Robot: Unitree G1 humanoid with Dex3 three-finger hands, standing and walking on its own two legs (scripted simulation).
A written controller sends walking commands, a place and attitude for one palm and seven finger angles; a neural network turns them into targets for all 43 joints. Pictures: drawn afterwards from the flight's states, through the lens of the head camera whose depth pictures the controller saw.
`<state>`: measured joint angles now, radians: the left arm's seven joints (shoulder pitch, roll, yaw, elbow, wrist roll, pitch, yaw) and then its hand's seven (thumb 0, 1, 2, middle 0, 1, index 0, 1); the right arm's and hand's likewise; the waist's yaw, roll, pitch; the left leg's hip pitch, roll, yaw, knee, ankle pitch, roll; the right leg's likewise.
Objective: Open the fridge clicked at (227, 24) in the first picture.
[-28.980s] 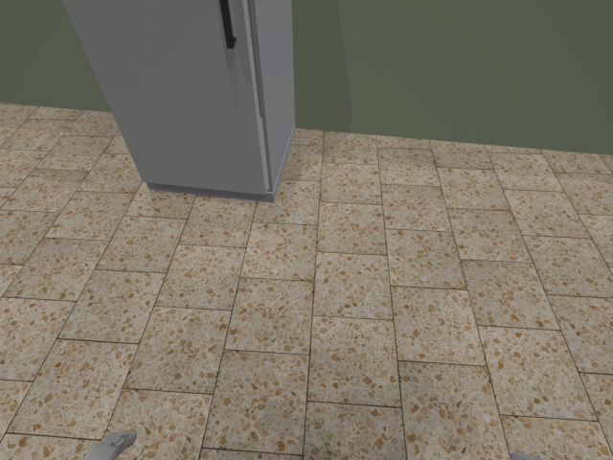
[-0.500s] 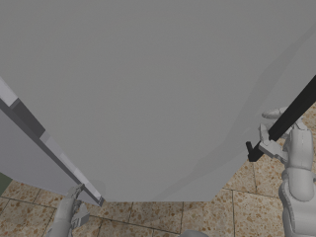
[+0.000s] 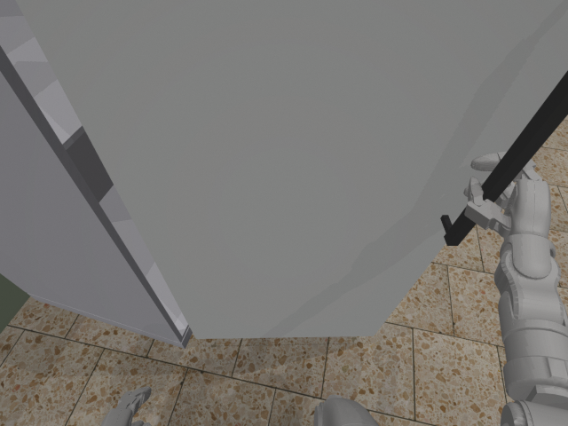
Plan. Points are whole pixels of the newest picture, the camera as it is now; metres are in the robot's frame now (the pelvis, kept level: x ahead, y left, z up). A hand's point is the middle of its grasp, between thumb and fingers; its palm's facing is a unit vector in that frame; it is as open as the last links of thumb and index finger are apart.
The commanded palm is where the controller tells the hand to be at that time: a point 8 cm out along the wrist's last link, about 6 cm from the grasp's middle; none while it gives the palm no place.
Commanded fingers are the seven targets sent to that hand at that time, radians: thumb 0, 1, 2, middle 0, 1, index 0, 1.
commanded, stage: stop walking and hold the door back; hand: right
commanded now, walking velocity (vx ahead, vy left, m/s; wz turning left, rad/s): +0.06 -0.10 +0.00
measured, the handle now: (520, 133) +0.44 -0.26 +0.20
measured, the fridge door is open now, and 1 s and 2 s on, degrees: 72 72 70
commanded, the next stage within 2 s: loosen the grip on the handle in 0.52 s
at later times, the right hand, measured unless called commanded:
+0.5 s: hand (479, 210) +0.39 -0.24 +0.11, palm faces +0.18 +0.96 -0.22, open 5.6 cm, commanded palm +0.36 -0.29 +0.10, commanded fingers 0.00 -0.90 -0.90 0.45 1.40 0.45 1.40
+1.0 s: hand (475, 209) +0.40 -0.24 +0.10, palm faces +0.17 +0.95 -0.25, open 12.1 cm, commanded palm +0.36 -0.29 +0.11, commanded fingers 0.00 0.55 -0.20 0.32 1.23 0.32 1.23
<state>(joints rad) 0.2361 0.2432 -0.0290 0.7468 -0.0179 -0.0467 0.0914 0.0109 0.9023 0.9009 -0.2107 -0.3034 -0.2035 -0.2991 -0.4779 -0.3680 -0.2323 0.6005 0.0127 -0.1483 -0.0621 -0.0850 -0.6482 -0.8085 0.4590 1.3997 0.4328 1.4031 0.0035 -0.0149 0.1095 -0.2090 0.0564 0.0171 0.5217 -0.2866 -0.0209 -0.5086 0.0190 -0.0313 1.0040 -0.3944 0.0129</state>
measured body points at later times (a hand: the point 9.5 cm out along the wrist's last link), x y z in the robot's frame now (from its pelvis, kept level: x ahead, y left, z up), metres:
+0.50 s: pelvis +0.00 -0.04 +0.00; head +0.03 -0.05 +0.44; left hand +0.13 +0.20 -0.11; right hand +0.37 -0.29 +0.12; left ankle +0.00 +0.09 -0.74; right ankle +0.06 -0.14 -0.74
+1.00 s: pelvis -0.01 -0.02 -0.01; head +0.02 -0.03 +0.44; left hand +0.08 +0.26 -0.11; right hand +0.38 -0.29 +0.11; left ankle +0.00 +0.09 -0.74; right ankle +0.06 -0.14 -0.74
